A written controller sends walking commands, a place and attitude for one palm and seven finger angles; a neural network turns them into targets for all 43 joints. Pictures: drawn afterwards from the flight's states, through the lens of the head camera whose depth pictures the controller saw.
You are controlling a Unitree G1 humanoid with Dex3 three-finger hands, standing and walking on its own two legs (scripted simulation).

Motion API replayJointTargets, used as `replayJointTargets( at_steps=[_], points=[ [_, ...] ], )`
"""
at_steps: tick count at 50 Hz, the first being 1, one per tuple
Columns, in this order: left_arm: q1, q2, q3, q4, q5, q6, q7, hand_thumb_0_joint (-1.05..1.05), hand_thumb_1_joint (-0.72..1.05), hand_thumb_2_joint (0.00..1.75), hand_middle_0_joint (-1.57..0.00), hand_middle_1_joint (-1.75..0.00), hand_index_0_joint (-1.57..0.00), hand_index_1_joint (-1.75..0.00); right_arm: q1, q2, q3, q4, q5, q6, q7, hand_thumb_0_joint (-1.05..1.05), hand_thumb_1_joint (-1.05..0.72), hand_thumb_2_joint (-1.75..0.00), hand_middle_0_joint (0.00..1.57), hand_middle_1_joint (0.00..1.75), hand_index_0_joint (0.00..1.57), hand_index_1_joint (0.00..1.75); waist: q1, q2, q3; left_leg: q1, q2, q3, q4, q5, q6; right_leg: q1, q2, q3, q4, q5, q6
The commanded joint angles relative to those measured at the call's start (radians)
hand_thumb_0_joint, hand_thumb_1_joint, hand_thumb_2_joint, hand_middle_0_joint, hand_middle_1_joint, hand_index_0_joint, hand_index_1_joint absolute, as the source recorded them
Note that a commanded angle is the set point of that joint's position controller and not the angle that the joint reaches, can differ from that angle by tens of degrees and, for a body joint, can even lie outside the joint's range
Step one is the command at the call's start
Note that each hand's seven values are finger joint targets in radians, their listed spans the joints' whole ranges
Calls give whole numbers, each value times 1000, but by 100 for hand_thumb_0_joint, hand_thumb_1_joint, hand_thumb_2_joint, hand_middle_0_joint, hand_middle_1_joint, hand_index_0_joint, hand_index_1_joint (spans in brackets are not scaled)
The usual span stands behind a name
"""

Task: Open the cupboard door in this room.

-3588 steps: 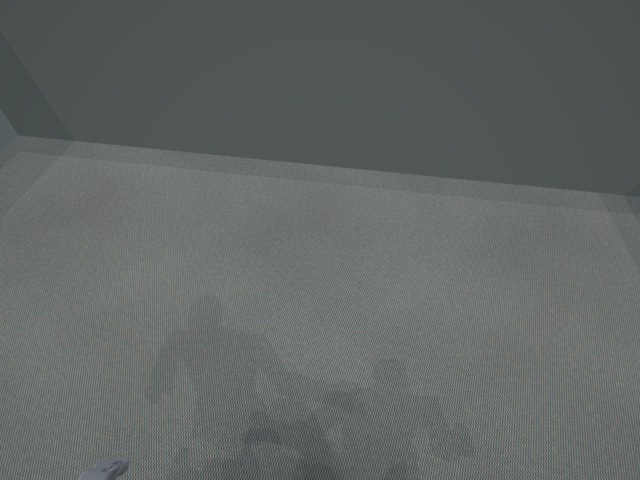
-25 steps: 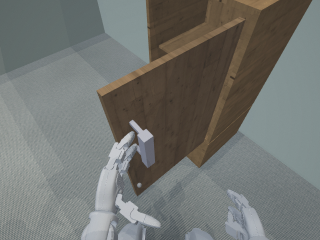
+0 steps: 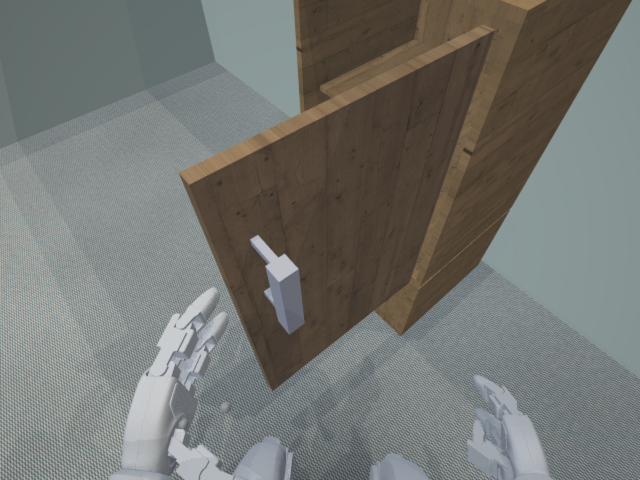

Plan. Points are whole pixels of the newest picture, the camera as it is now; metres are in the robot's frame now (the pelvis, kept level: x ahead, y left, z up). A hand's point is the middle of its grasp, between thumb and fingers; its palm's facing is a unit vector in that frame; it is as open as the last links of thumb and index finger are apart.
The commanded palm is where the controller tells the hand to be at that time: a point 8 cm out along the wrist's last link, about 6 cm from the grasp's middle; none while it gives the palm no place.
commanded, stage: slide the hand sideways off the handle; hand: left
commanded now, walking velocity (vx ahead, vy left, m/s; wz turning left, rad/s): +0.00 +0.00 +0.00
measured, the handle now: (276, 285) +0.33 +0.07 +0.08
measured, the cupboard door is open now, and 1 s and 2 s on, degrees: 88 88 88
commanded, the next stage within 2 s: draw the hand back to the body in 0.08 s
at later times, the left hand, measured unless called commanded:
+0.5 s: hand (158, 394) +0.19 +0.16 +0.12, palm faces -0.02 -1.00 -0.04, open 16.3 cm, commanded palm +0.16 +0.22 +0.13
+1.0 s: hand (39, 353) +0.20 +0.23 +0.18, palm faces +0.25 -0.90 -0.35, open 13.7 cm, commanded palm +0.16 +0.28 +0.21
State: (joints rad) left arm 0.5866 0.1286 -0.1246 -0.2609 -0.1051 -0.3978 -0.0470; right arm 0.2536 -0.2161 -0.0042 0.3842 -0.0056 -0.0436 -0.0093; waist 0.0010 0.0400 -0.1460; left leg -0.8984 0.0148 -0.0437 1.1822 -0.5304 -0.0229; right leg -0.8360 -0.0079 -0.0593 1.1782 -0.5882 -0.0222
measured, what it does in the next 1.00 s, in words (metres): rises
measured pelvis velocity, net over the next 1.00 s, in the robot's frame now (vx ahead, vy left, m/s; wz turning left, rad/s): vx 0.02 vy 0.03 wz -0.01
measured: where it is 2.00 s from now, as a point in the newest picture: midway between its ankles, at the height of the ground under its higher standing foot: outside the picture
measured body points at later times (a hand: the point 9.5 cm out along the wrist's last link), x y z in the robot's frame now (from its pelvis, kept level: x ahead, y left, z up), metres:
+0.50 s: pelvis +0.00 +0.01 +0.02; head +0.03 +0.00 +0.47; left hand +0.19 +0.21 +0.12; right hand +0.18 -0.22 -0.04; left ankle +0.03 +0.13 -0.64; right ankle +0.00 -0.11 -0.64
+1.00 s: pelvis +0.02 +0.03 +0.07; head +0.01 +0.02 +0.52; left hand +0.18 +0.28 +0.20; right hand +0.21 -0.18 +0.00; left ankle +0.03 +0.13 -0.64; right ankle +0.00 -0.11 -0.64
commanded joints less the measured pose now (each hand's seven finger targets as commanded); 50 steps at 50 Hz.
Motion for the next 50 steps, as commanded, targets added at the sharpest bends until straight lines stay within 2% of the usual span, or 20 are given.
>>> replayJointTargets(
  at_steps=[1,2,5,8,12,17,21,27,29,32,34,35,36,37,38,39,42,44,47,50],
  points=[
    [10,70,75,-212,-27,-62,-26,0,-50,30,-15,-30,-15,-30,-51,-94,-44,-167,11,-48,-24,0,-90,-90,20,30,20,30,-15,-81,-167,108,-33,31,-127,189,44,114,19,45,-214,294,9],
    [6,81,94,-206,-36,-59,-28,0,-50,30,-15,-30,-15,-30,-53,-93,-43,-162,10,-47,-28,0,-90,-90,20,30,20,30,-10,-83,-160,94,-34,31,-123,183,44,126,18,56,-223,277,8],
    [-50,58,66,-221,-46,-65,-38,0,-50,30,-15,-30,-15,-30,-55,-97,-37,-162,13,-61,-34,0,-90,-90,20,30,20,30,-26,-67,-144,94,-33,27,-117,147,45,85,19,54,-228,210,8],
    [-36,59,65,-229,-55,-65,-45,0,-50,30,-15,-30,-15,-30,-51,-98,-37,-160,13,-73,-36,0,-90,-90,20,30,20,30,-17,-48,-180,109,-33,25,-117,163,45,97,19,51,-220,225,5],
    [-23,148,151,-284,-59,-24,-38,0,-50,30,-15,-30,-15,-30,-47,-99,-38,-171,20,-60,-43,0,-90,-90,20,30,20,30,7,-35,-200,142,-33,29,-157,179,48,162,24,59,-255,227,3],
    [2,146,199,-272,-100,45,-48,0,-50,30,-15,-30,-15,-30,-53,-97,-29,-167,37,-51,-57,0,-90,-90,20,30,20,30,-2,-61,-132,185,-31,31,-211,164,48,196,28,52,-331,200,13],
    [-2,145,195,-290,-125,65,-80,0,-50,30,-15,-30,-15,-30,-48,-106,-22,-161,41,-66,-62,0,-90,-90,20,30,20,30,-12,-37,-94,236,-30,22,-258,170,47,198,32,22,-348,222,15],
    [37,187,252,-349,-150,79,-112,0,-50,30,-15,-30,-15,-30,-47,-108,-22,-160,46,-86,-62,0,-90,-90,20,30,20,30,12,7,-104,305,-27,14,-313,238,46,257,40,-11,-347,303,7],
    [41,179,253,-361,-154,89,-118,0,-50,30,-15,-30,-15,-30,-46,-107,-21,-160,49,-90,-61,0,-90,-90,20,30,20,30,9,14,-95,334,-24,12,-326,261,44,254,43,-20,-349,329,9],
    [49,211,298,-378,-169,109,-122,0,-40,34,-15,-30,-15,-30,-52,-109,-19,-155,52,-96,-59,0,-90,-90,20,30,20,30,21,18,-95,347,-23,7,-347,275,43,288,45,-24,-361,339,6],
    [48,200,296,-395,-176,127,-132,0,-32,37,-16,-30,-16,-30,-52,-108,-16,-155,58,-100,-59,0,-90,-90,20,30,20,30,17,27,-84,371,-19,5,-363,287,40,285,46,-33,-367,349,8],
    [41,360,331,-472,-23,184,-2,0,-29,39,-16,-30,-16,-30,-57,-102,-13,-168,45,-86,-92,0,-90,-90,20,30,20,30,68,37,-96,388,-5,23,-412,275,42,316,16,40,-438,333,-6],
    [74,265,284,-473,-7,225,54,0,-26,40,-16,-30,-16,-30,-49,-85,-2,-168,41,-80,-102,0,-90,-90,20,30,20,30,37,39,-52,413,-8,27,-422,265,43,302,13,31,-462,323,-4],
    [76,246,268,-463,15,260,90,0,-22,42,-16,-30,-16,-30,-46,-86,1,-151,37,-75,-104,0,-90,-90,20,30,20,30,35,25,-30,420,-6,26,-433,260,46,322,14,25,-482,318,-2],
    [104,228,256,-423,28,288,115,0,-18,43,-16,-30,-16,-30,-47,-80,3,-142,38,-65,-107,0,-90,-90,20,30,20,30,25,-1,10,425,1,27,-443,248,46,321,11,18,-495,301,3],
    [63,254,276,-443,39,300,135,0,-15,45,-16,-30,-16,-30,-53,-90,6,-140,36,-58,-111,0,-90,-90,20,30,20,30,26,-28,9,440,1,27,-453,249,48,334,12,16,-511,299,5],
    [-2,296,313,-452,60,315,174,0,-5,50,-17,-30,-17,-30,-71,-100,14,-121,28,-64,-121,0,-90,-90,20,30,20,30,28,-13,16,499,3,23,-503,235,49,379,9,16,-558,279,4],
    [-23,287,306,-465,67,320,185,0,2,52,-17,-30,-17,-30,-75,-95,22,-111,26,-74,-122,0,-90,-90,20,30,20,30,28,28,23,538,4,19,-540,247,48,403,6,11,-570,289,4],
    [-43,317,352,-438,69,324,199,0,13,57,-17,-30,-17,-30,-91,-100,25,-84,24,-87,-124,0,-90,-90,20,30,20,30,38,4,46,568,9,9,-592,267,45,463,7,6,-605,307,2],
    [-38,316,373,-451,65,322,196,0,23,62,-18,-30,-18,-30,-99,-98,26,-60,20,-101,-117,0,-90,-90,20,30,20,30,44,21,34,620,12,13,-630,359,42,524,5,3,-625,381,4]
  ],
)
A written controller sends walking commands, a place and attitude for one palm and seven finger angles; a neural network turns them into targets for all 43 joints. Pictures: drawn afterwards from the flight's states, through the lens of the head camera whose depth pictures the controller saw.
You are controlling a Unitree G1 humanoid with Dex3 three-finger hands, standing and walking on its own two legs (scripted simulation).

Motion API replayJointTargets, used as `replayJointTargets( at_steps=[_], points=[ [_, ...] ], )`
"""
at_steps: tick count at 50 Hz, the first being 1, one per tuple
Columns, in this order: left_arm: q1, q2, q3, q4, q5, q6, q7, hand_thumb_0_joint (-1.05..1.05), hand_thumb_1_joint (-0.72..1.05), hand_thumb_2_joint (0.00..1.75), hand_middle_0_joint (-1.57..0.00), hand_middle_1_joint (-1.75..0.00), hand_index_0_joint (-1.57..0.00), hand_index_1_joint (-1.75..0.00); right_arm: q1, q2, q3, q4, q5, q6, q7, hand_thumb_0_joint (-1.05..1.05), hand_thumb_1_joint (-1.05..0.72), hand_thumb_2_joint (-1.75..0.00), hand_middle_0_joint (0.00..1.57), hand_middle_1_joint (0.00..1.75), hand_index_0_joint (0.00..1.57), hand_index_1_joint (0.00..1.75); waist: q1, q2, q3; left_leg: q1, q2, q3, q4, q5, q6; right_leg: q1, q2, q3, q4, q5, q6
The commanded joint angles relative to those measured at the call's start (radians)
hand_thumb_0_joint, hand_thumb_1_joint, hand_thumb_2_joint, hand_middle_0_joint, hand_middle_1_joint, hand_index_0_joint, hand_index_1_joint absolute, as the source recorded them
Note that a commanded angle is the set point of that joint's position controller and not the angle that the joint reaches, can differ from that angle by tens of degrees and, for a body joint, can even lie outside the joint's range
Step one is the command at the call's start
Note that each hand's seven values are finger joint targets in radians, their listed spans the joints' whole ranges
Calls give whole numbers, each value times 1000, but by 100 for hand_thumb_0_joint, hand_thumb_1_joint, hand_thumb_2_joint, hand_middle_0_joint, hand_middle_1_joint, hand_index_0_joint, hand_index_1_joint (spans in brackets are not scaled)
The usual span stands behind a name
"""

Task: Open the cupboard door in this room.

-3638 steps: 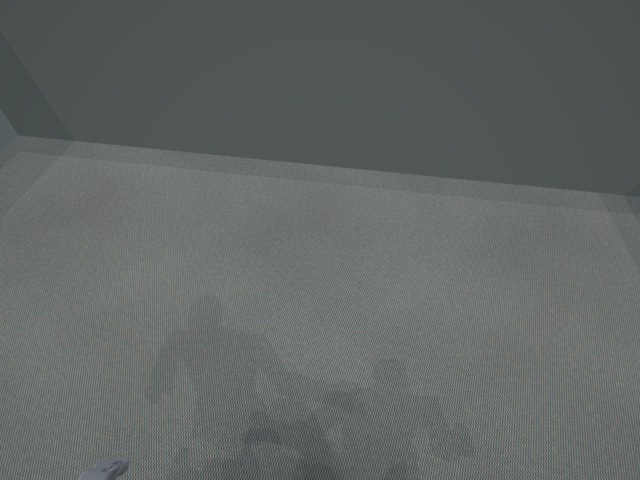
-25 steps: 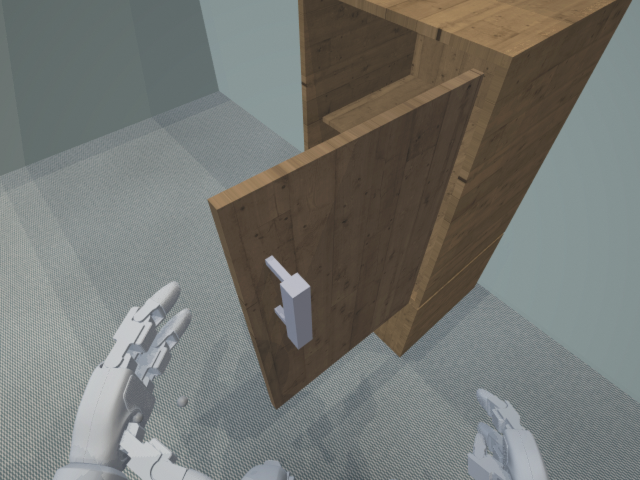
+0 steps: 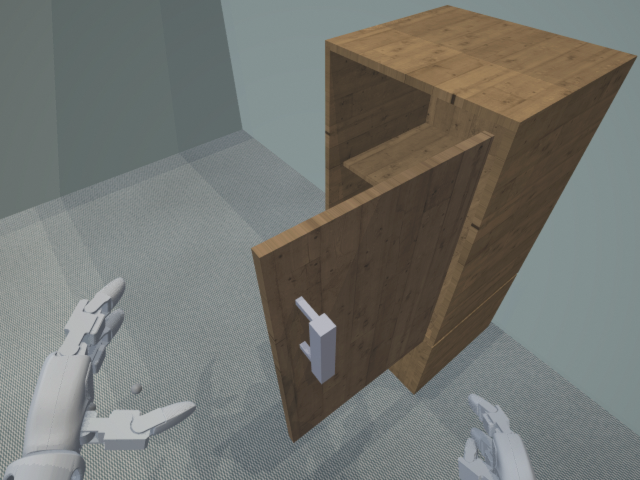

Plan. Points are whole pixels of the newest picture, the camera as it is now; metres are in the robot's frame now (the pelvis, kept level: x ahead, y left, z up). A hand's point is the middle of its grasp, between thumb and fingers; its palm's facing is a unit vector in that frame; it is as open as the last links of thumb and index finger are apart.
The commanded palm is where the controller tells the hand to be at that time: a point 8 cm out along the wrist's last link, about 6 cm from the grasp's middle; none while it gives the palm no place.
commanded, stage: draw the hand back to the body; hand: left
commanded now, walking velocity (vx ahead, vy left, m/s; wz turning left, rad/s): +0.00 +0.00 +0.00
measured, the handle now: (313, 339) +0.30 +0.05 +0.01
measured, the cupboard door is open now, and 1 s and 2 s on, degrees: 88 88 88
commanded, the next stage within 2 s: step back with the hand held close in 0.76 s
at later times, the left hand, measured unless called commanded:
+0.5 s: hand (69, 313) +0.21 +0.25 +0.19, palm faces +0.45 -0.80 -0.40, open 8.0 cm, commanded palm +0.16 +0.29 +0.20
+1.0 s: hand (80, 314) +0.21 +0.24 +0.19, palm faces +0.43 -0.79 -0.44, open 7.4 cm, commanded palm +0.15 +0.27 +0.20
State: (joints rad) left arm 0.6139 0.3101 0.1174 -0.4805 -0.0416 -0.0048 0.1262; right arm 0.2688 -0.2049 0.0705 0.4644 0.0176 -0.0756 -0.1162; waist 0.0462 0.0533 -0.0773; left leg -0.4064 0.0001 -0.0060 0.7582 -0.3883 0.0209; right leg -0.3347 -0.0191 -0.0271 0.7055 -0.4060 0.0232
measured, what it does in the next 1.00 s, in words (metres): stands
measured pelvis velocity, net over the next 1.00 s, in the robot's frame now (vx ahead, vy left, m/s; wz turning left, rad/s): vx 0.00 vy -0.02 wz -0.03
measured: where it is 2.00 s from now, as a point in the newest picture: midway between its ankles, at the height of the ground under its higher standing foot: outside the picture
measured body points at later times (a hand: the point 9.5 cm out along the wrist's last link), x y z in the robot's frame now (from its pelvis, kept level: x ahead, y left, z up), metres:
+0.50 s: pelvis +0.01 -0.01 +0.02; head +0.00 -0.03 +0.47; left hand +0.18 +0.29 +0.21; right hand +0.20 -0.23 -0.05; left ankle +0.01 +0.10 -0.71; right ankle -0.02 -0.14 -0.71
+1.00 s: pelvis +0.00 -0.02 +0.03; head +0.00 -0.04 +0.48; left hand +0.18 +0.28 +0.22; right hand +0.19 -0.25 -0.06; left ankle +0.01 +0.10 -0.71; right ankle -0.02 -0.14 -0.71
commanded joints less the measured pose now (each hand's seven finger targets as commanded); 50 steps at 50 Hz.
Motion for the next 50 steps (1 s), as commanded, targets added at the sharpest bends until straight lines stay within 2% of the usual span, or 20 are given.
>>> replayJointTargets(
  at_steps=[1,2,5,10,14,17,19,21,23,27,32,35,38,41,43,44,45,46,47,50],
  points=[
    [-66,137,144,-227,0,-71,22,0,27,63,-18,-30,-18,-30,-122,-109,-50,-133,-3,-72,-8,0,-90,-90,20,30,20,30,1,6,-28,141,28,-21,-216,231,-3,36,17,-27,-164,212,-41],
    [-65,160,171,-215,0,-71,24,0,31,64,-18,-30,-18,-30,-131,-115,-52,-122,-3,-75,-8,0,-90,-90,20,30,20,30,8,-4,-33,149,28,-18,-224,257,-3,68,17,-26,-177,236,-44],
    [-83,150,185,-226,-5,-77,17,0,41,69,-18,-30,-18,-30,-136,-112,-54,-102,-5,-83,1,0,-90,-90,20,30,20,30,6,32,-14,189,33,-12,-255,326,-10,93,17,-28,-200,271,-40],
    [-122,186,257,-203,-14,-85,17,0,58,76,-19,-30,-19,-30,-156,-118,-63,-75,-7,-84,7,0,-90,-90,20,30,20,30,14,-2,-1,224,33,1,-297,341,-9,143,20,-24,-244,304,-39],
    [-171,205,304,-199,-20,-96,18,0,73,82,-19,-30,-19,-30,-167,-120,-70,-56,-7,-82,8,0,-90,-90,20,30,20,30,16,11,-1,257,31,12,-319,342,-8,167,21,-20,-272,317,-38],
    [-198,243,354,-199,-21,-104,23,0,83,87,-20,-30,-20,-30,-175,-124,-73,-37,-9,-86,11,0,-90,-90,20,30,20,30,25,48,-11,275,29,18,-327,379,-9,198,20,-16,-286,349,-41],
    [-210,237,362,-191,-27,-108,22,0,90,90,-20,-30,-20,-30,-176,-121,-75,-31,-9,-86,14,0,-90,-90,20,30,20,30,21,36,4,285,29,19,-334,402,-10,195,21,-17,-291,364,-39],
    [-182,187,322,-146,-28,-105,13,0,90,90,-20,-30,-20,-30,-174,-122,-80,-25,-9,-84,20,0,-90,-90,20,30,20,30,15,9,21,295,32,24,-340,407,-8,187,22,-21,-299,366,-33],
    [-162,175,309,-129,-31,-102,6,0,90,90,-20,-30,-20,-30,-178,-127,-85,-25,-9,-76,24,0,-90,-90,20,30,20,30,17,-9,19,300,32,30,-343,421,-4,202,19,-17,-306,390,-32],
    [-197,225,342,-152,-29,-108,8,0,90,90,-20,-30,-20,-30,-193,-129,-88,-23,-12,-67,21,0,-90,-90,20,30,20,30,24,-11,8,307,24,37,-348,387,1,219,19,-11,-321,389,-33],
    [-208,241,356,-181,-26,-117,13,0,90,90,-20,-30,-20,-30,-200,-120,-86,-16,-13,-75,17,0,-90,-90,20,30,20,30,26,7,-1,320,18,41,-344,390,0,229,19,-6,-331,401,-34],
    [-206,223,342,-177,-27,-118,13,0,90,90,-20,-30,-20,-30,-198,-114,-85,-11,-12,-80,17,0,-90,-90,20,30,20,30,21,31,12,336,18,45,-349,387,0,213,20,-6,-337,398,-31],
    [-194,218,342,-160,-29,-120,12,0,90,90,-20,-30,-20,-30,-203,-115,-88,-8,-13,-82,17,0,-90,-90,20,30,20,30,22,-11,21,333,19,47,-350,394,2,218,19,-6,-339,415,-28],
    [-198,214,337,-152,-29,-122,9,0,90,90,-20,-30,-20,-30,-205,-116,-91,-4,-12,-78,19,0,-90,-90,20,30,20,30,20,1,24,339,18,51,-354,377,3,211,20,-1,-350,397,-26],
    [-190,207,333,-131,-30,-122,7,0,90,90,-20,-30,-20,-30,-210,-117,-92,-2,-13,-77,20,0,-90,-90,20,30,20,30,20,-26,44,329,18,50,-358,370,4,212,20,-1,-355,397,-25],
    [-265,238,351,-159,-30,-125,11,0,90,90,-20,-30,-20,-30,-212,-121,-92,-1,-10,-75,17,0,-90,-90,20,30,20,30,17,-8,24,342,16,51,-359,358,5,210,19,4,-361,386,-25],
    [-367,350,467,-194,-21,-168,16,0,90,90,-20,-30,-20,-30,-197,-138,-94,-25,-6,-56,20,0,-90,-90,20,30,20,30,-26,-39,89,288,31,41,-314,308,18,117,-30,107,-420,480,-30],
    [-259,288,423,-94,-21,-173,6,0,90,90,-20,-30,-20,-30,-199,-129,-96,-1,-11,-39,19,0,-90,-90,20,30,20,30,-33,-85,65,298,25,34,-292,300,17,123,-54,114,-419,532,-34],
    [-250,277,406,-102,-15,-182,0,0,90,90,-20,-30,-20,-30,-202,-132,-100,-8,-11,-27,22,0,-90,-90,20,30,20,30,-31,-71,53,286,23,35,-289,327,13,144,-64,106,-404,599,-36],
    [-143,238,373,-100,-14,-185,-1,0,90,90,-20,-30,-20,-30,-200,-139,-112,-27,-12,5,26,0,-90,-90,20,30,20,30,-35,-42,-28,310,42,45,-309,445,7,181,-51,75,-353,652,-24]
  ],
)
